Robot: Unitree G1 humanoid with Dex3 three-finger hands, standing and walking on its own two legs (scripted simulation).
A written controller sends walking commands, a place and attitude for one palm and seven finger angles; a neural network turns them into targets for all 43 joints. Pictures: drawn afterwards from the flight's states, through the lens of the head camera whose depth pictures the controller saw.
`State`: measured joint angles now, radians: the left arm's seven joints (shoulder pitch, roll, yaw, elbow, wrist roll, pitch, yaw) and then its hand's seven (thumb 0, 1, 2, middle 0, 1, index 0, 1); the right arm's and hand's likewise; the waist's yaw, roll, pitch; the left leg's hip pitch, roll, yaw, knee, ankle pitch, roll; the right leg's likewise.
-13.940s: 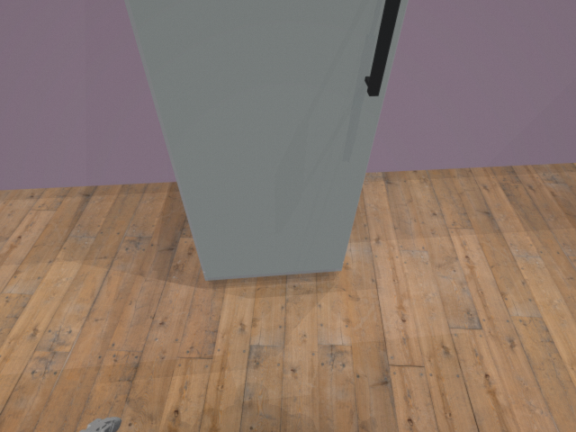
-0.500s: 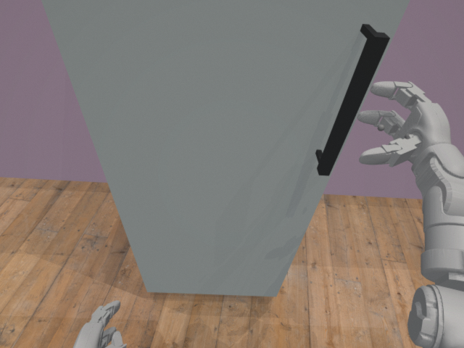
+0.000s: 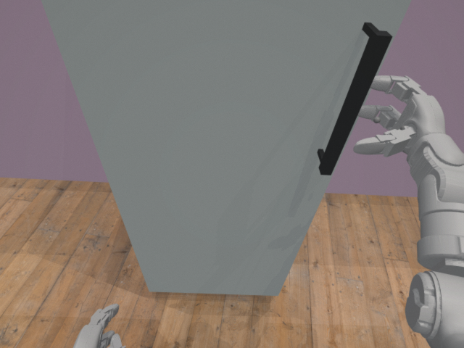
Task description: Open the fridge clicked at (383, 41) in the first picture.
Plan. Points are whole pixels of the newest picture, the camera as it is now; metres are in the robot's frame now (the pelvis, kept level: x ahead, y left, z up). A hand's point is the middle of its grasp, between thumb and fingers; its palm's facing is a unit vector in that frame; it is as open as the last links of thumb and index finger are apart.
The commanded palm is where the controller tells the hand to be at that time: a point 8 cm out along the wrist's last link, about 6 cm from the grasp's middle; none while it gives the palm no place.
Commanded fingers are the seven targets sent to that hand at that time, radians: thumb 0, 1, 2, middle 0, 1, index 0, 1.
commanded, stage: feel for the door with the fingertips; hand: right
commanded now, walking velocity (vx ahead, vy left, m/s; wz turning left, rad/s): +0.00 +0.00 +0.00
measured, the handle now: (344, 109) +0.46 -0.14 +0.22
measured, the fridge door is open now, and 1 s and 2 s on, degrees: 0 0 0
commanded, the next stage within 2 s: slide the fingers in behind the handle in 0.04 s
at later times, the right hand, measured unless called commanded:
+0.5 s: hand (379, 123) +0.41 -0.19 +0.23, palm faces -0.02 +1.00 -0.01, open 13.9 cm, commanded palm +0.39 -0.23 +0.23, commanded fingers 0.00 0.50 -0.30 0.30 1.20 0.30 1.20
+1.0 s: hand (362, 118) +0.42 -0.16 +0.24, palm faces -0.03 +1.00 +0.00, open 14.0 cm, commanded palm +0.40 -0.21 +0.23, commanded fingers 0.00 0.50 -0.30 0.30 1.20 0.30 1.20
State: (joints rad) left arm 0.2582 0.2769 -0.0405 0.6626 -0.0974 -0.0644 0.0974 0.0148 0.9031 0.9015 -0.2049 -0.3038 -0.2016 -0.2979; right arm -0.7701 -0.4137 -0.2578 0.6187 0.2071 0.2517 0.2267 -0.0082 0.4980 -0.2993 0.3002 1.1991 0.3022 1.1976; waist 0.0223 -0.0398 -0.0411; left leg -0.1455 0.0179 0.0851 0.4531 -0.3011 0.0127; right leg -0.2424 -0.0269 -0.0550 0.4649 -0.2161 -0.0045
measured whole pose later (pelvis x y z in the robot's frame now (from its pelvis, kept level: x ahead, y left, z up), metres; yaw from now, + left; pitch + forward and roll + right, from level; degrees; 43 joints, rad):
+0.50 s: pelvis +0.00 +0.00 +0.00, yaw +1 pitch -1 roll +0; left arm 0.29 0.27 -0.04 0.65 -0.10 -0.07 0.09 0.02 0.90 0.90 -0.20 -0.30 -0.20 -0.30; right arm -0.72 -0.42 -0.29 0.59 0.21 0.23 0.24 -0.01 0.50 -0.30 0.31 1.21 0.31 1.20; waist 0.03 -0.04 -0.04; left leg -0.14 0.01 0.07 0.44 -0.29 0.01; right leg -0.23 -0.03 -0.07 0.45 -0.21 -0.01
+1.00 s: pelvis +0.00 +0.00 +0.00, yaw +0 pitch -1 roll +0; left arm 0.24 0.26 -0.05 0.65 -0.09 -0.04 0.09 0.01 0.90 0.90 -0.21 -0.30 -0.20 -0.30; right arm -0.77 -0.35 -0.23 0.58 0.21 0.27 0.17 -0.01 0.50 -0.30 0.30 1.20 0.30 1.20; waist 0.02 -0.04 -0.04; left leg -0.14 0.01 0.08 0.44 -0.29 0.01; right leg -0.23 -0.03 -0.06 0.45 -0.20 0.00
